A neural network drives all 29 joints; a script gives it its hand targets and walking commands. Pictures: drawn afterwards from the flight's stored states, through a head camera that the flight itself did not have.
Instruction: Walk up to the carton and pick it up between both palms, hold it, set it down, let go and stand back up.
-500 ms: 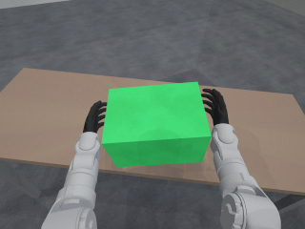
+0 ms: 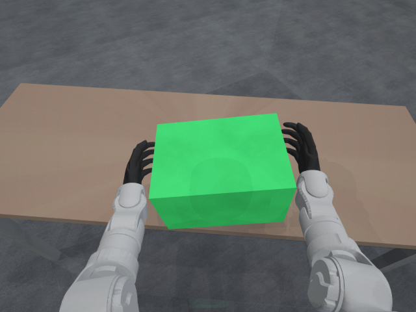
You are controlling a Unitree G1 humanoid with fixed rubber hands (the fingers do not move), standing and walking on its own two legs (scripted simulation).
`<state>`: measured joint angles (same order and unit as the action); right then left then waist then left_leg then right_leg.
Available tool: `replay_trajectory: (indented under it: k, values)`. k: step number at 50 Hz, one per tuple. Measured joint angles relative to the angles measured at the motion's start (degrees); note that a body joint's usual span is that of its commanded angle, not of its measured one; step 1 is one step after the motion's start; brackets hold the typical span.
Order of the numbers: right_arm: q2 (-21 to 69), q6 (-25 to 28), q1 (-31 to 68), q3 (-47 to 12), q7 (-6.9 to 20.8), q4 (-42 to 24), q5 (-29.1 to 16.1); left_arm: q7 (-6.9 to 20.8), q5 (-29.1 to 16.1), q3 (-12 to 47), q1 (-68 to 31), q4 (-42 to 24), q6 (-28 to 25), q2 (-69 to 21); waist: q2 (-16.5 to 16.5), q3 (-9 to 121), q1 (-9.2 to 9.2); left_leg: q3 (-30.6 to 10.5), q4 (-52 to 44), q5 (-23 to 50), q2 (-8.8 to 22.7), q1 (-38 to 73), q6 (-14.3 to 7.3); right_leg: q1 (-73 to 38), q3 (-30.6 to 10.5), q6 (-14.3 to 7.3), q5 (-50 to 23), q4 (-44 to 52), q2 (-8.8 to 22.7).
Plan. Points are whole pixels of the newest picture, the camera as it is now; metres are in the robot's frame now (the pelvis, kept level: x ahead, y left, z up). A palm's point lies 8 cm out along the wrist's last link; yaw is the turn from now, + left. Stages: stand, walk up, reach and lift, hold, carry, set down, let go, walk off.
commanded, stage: set down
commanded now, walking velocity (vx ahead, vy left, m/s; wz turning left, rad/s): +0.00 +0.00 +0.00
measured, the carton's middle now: (220, 173) +0.40 -0.02 +0.00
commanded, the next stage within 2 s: none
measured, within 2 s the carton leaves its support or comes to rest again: rests again in 1.16 s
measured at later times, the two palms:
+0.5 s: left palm (141, 177) +0.40 +0.15 -0.01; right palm (302, 165) +0.41 -0.20 +0.03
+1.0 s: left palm (143, 186) +0.39 +0.15 -0.04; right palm (296, 176) +0.40 -0.20 -0.01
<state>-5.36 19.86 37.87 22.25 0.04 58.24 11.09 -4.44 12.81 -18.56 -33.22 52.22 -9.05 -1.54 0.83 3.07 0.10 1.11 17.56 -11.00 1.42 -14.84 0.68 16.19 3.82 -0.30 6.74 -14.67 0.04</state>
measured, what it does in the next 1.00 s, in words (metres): stands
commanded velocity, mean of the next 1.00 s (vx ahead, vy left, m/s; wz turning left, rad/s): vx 0.00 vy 0.00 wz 0.00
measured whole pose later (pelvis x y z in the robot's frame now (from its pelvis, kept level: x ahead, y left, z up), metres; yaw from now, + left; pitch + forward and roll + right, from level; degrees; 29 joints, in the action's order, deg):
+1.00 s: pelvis +0.00 +0.00 -0.01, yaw +1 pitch +24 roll -1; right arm -6.7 31.9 44.7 27.8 -1.8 73.1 16.3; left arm -6.0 8.2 -18.6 -41.8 74.0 -28.4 3.0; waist 2.3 10.1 1.7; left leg -0.1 24.7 -12.1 1.4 -36.6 1.0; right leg 37.3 5.0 -0.6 8.0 -21.4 0.5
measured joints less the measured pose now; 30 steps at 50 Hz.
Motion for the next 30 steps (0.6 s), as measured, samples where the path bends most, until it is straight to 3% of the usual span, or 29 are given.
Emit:
replay_trajectory:
  k: [13,30]
  values:
    - [2.8,1.5,2.6,6.7,-0.3,2.9,6.8,1.4,-0.1,-2.9,-3.0,7.9,-4.8,2.4,-0.7,1.8,1.30,-0.6,0.1,0.7,-0.2,-4.6,0.3,5.2,0.6,-0.3,0.5,-1.8,0.3]
    - [0.6,5.3,4.1,6.2,-0.3,7.4,6.2,-0.2,0.1,-3.3,-4.8,12.8,-9.8,2.3,0.8,3.4,0.94,0.0,3.2,-1.5,0.0,-10.4,0.0,10.6,0.0,0.0,1.6,-3.5,0.2]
